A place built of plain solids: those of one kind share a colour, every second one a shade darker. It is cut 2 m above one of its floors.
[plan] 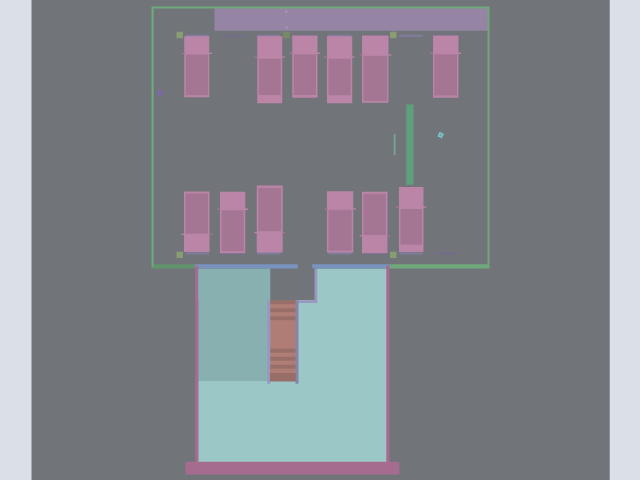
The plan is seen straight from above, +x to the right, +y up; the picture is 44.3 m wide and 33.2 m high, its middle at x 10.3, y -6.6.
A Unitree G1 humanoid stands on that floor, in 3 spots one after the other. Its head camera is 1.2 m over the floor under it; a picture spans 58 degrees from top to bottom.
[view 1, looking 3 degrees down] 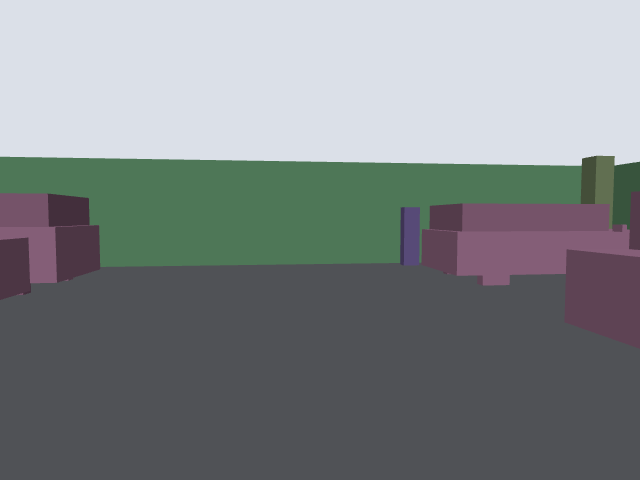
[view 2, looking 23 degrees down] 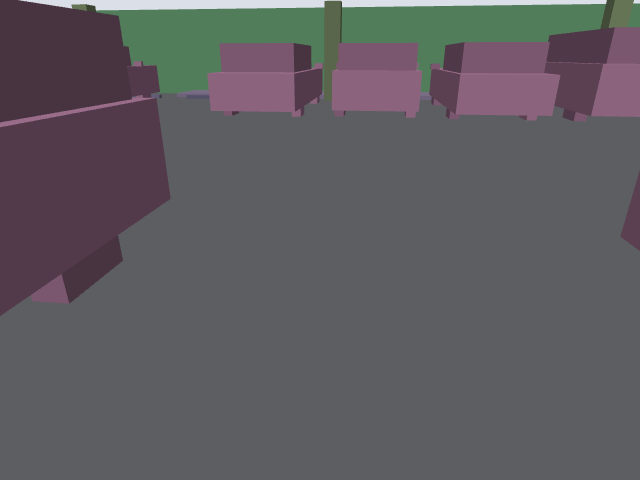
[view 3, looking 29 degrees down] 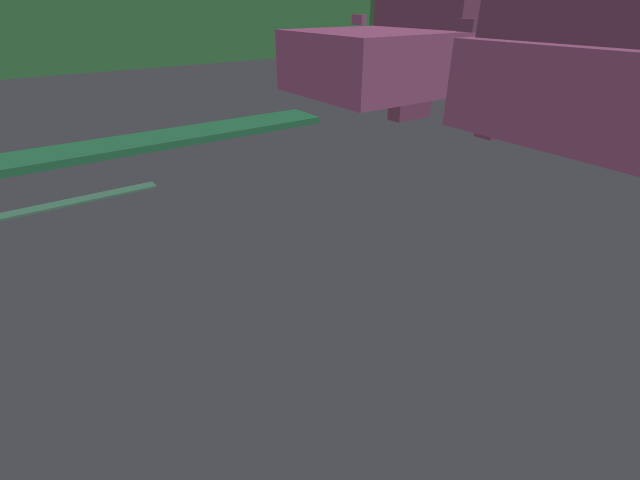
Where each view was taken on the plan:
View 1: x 9.80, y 0.00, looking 173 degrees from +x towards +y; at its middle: wall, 11.10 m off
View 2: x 9.26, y -5.88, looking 97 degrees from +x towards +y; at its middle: ground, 3.07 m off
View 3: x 12.30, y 0.00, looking -35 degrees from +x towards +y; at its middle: ground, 2.48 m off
